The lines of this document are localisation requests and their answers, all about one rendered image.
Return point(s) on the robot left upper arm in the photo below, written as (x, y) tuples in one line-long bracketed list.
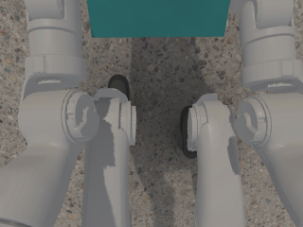
[(56, 124)]

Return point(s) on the robot left shin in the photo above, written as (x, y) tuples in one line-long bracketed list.
[(109, 92)]

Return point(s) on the left robot forearm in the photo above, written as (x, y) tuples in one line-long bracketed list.
[(55, 49)]

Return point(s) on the carton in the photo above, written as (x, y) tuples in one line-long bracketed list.
[(157, 18)]

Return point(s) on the robot left thigh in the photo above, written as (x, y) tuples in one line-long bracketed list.
[(105, 196)]

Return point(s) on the right robot forearm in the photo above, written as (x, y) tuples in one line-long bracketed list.
[(268, 46)]

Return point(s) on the robot right upper arm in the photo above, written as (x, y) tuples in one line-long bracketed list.
[(273, 125)]

